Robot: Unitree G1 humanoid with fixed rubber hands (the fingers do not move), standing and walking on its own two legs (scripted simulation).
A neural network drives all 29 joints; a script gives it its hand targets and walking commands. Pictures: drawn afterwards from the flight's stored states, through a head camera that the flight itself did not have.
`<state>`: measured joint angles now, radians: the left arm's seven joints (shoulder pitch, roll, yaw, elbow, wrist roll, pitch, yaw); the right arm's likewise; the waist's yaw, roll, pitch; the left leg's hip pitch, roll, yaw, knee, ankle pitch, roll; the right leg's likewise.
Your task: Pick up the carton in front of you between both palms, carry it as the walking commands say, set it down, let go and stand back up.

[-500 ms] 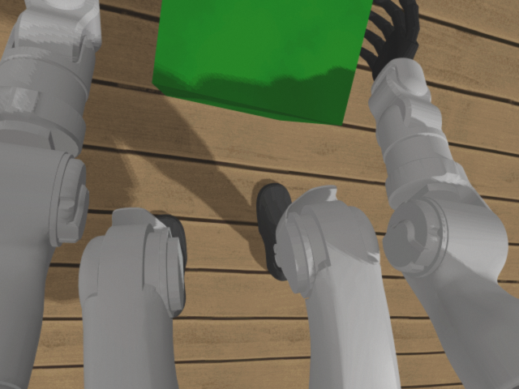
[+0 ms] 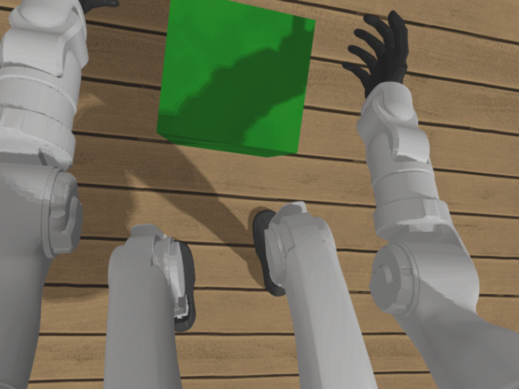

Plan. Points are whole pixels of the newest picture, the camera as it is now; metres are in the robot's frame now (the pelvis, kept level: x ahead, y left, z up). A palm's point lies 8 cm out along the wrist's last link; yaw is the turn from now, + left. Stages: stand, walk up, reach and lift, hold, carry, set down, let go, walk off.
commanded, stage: set down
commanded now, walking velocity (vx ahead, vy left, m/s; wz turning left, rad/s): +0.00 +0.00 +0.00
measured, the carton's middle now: (231, 94) +0.52 -0.04 -0.32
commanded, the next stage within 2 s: let go in 0.62 s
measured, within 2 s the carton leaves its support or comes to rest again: neither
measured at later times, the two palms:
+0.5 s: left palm out of the picture +0.59 +0.16 +0.03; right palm (482, 37) +0.48 -0.23 +0.03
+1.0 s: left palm out of the picture +0.47 +0.19 +0.14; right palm out of the picture +0.41 -0.23 +0.16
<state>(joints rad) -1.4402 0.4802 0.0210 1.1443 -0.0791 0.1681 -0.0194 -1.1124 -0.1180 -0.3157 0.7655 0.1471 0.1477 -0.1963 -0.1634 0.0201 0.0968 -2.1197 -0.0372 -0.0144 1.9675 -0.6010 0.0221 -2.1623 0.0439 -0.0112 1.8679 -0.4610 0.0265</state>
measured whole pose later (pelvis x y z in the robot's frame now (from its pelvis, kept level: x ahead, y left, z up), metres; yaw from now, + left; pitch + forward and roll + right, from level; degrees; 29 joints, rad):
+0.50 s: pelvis +0.02 +0.00 +0.13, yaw +1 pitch +47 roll -2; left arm -1.28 0.43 0.11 1.01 0.02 0.23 -0.07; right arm -0.94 -0.08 -0.37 0.62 0.09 0.20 -0.15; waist -0.17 0.04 -0.07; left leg -1.82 -0.06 -0.03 1.47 -0.47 0.02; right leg -1.85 0.03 0.01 1.38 -0.36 0.03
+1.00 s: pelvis +0.07 -0.01 +0.25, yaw +4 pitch +35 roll +0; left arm -0.62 0.17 0.22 0.68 0.12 0.14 0.08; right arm -0.42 -0.13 -0.22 0.53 -0.05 0.11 0.07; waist -0.12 0.00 -0.08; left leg -1.19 -0.07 -0.06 0.92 -0.34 0.00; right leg -1.23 0.01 0.01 0.89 -0.27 0.00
